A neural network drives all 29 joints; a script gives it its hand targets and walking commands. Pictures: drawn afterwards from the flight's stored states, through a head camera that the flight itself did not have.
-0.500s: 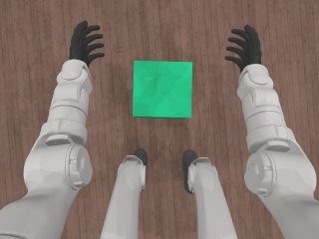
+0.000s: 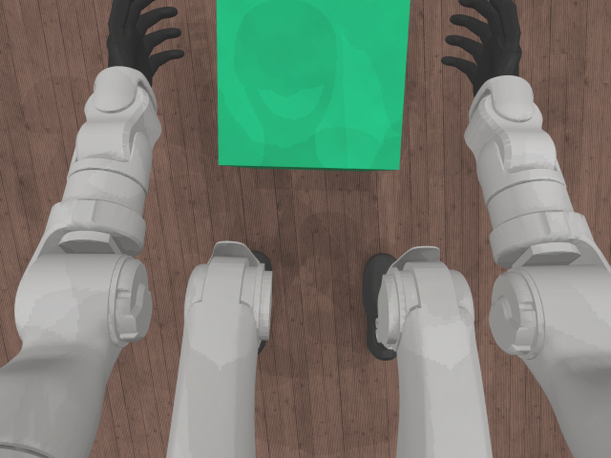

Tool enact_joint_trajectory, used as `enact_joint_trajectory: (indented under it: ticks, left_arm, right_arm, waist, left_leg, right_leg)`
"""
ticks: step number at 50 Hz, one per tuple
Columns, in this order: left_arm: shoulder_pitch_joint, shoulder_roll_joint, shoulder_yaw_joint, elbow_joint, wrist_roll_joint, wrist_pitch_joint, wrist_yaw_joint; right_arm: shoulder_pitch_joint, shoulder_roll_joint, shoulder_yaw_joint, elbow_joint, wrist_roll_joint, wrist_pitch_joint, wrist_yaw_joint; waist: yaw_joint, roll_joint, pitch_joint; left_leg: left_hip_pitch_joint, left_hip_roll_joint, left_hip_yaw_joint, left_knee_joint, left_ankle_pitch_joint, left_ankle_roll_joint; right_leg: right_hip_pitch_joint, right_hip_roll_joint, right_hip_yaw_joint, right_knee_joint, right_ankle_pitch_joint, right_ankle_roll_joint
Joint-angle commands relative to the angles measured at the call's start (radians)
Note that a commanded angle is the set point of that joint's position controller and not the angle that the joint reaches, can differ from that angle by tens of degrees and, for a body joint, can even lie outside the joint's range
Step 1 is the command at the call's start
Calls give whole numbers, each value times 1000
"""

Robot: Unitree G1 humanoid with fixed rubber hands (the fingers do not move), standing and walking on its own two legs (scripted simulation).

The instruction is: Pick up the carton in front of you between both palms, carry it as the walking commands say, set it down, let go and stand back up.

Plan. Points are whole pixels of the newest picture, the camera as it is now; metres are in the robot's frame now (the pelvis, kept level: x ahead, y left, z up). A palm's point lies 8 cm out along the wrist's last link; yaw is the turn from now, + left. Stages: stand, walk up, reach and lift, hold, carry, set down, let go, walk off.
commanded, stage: reach and lift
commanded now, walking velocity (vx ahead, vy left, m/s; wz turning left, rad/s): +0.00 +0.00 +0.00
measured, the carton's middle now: (310, 99) +0.51 +0.03 -0.30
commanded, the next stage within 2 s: none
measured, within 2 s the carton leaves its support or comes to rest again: leaves its support in 1.00 s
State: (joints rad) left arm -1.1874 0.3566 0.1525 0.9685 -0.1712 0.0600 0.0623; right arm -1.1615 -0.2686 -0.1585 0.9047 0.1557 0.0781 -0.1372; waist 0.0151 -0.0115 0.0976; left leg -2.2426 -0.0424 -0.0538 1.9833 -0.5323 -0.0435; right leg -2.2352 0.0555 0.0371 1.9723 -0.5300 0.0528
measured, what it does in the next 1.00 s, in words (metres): lowers itself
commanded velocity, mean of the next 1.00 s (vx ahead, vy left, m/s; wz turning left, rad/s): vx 0.00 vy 0.00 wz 0.00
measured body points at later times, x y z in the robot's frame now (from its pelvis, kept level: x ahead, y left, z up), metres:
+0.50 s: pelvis +0.00 +0.00 -0.05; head +0.36 +0.02 +0.20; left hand +0.52 +0.21 -0.24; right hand +0.53 -0.15 -0.24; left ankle +0.11 +0.13 -0.39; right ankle +0.11 -0.13 -0.39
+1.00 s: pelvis -0.01 +0.00 -0.05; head +0.35 +0.02 +0.21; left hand +0.53 +0.18 -0.23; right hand +0.54 -0.12 -0.23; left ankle +0.11 +0.13 -0.39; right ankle +0.11 -0.13 -0.39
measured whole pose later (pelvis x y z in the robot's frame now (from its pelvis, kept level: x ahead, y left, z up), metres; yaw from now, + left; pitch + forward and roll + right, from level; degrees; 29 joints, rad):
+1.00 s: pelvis -0.01 +0.00 -0.05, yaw +0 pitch +38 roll +0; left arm -1.43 0.29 0.10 1.18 -0.17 0.05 0.13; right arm -1.42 -0.23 -0.16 1.16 0.14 0.05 -0.19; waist 0.03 -0.02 0.30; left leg -2.29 -0.03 -0.04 2.18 -0.55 -0.04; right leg -2.29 0.07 0.04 2.17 -0.55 0.06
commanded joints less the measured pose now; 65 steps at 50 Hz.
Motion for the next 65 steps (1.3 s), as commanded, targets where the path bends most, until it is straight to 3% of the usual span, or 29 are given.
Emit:
enact_joint_trajectory:
  ticks: [1,6,10,16,19,24,30,35,38,43,46,51,57,61,65]
  left_arm:
    - [-282,126,-3,-7,-11,-24,6]
    - [-369,148,-30,84,-27,-53,13]
    - [-428,181,-55,76,-53,-76,25]
    - [-420,168,-73,55,-75,-92,39]
    - [-375,141,-89,55,-83,-91,41]
    - [-343,101,-93,83,-75,-90,36]
    - [-375,97,-93,72,-67,-93,41]
    - [-443,-1,-154,68,-90,-96,43]
    - [-456,-13,-129,99,-54,-100,53]
    - [-696,-555,-269,60,-47,-86,-51]
    - [-759,-806,-256,36,-2,-44,-131]
    - [-767,-985,-285,-78,-14,-2,-184]
    - [-736,-1141,-382,-318,-49,58,-178]
    - [-649,-1227,-399,-403,-2,129,-191]
    - [-555,-1294,-334,-317,77,202,-217]
  right_arm:
    - [-277,-108,-4,-10,6,-24,-1]
    - [-365,-134,15,91,26,-56,1]
    - [-423,-162,49,90,62,-82,-7]
    - [-430,-121,129,82,125,-90,-5]
    - [-380,-129,117,87,113,-92,-8]
    - [-338,-114,78,130,74,-100,-11]
    - [-376,-100,82,126,76,-107,-12]
    - [-442,-3,140,119,99,-108,-11]
    - [-454,24,123,147,69,-110,-19]
    - [-688,550,239,127,39,-99,81]
    - [-762,801,232,105,-15,-61,163]
    - [-785,984,263,-12,0,-19,214]
    - [-743,1160,371,-203,52,39,202]
    - [-683,1212,384,-299,4,100,210]
    - [-606,1253,318,-233,-81,165,231]
  waist:
    - [8,16,-1007]
    - [7,22,-946]
    - [11,24,-1023]
    - [54,10,-1037]
    - [34,13,-1057]
    - [10,27,-964]
    - [19,30,-941]
    - [26,17,-937]
    - [33,7,-917]
    - [29,-2,-915]
    - [31,-22,-883]
    - [42,-22,-1035]
    - [58,2,-1421]
    - [42,17,-1471]
    - [20,24,-1255]
  left_leg:
    - [535,24,89,-136,156,-5]
    - [507,37,74,-67,156,-1]
    - [556,41,74,-11,225,0]
    - [584,31,81,27,331,2]
    - [613,26,79,33,358,1]
    - [564,21,67,22,322,-3]
    - [543,20,65,7,287,-1]
    - [534,11,67,-9,249,4]
    - [530,3,71,-13,228,8]
    - [509,-35,71,3,244,21]
    - [473,-63,88,19,223,20]
    - [528,-80,129,49,335,23]
    - [745,-97,155,40,469,9]
    - [761,-111,160,-25,379,4]
    - [655,-116,148,-134,174,10]
  right_leg:
    - [547,-11,-91,-114,141,1]
    - [505,-24,-76,-44,139,0]
    - [542,-27,-75,12,204,2]
    - [564,-12,-79,60,296,6]
    - [563,-7,-88,62,314,6]
    - [479,-5,-88,51,275,1]
    - [463,-5,-82,40,241,-3]
    - [489,3,-80,25,212,-4]
    - [497,14,-79,21,198,0]
    - [479,54,-86,35,213,-12]
    - [441,76,-103,55,189,-15]
    - [504,101,-118,81,310,-18]
    - [665,122,-139,70,419,-10]
    - [660,134,-147,1,316,-13]
    - [560,131,-148,-98,134,-24]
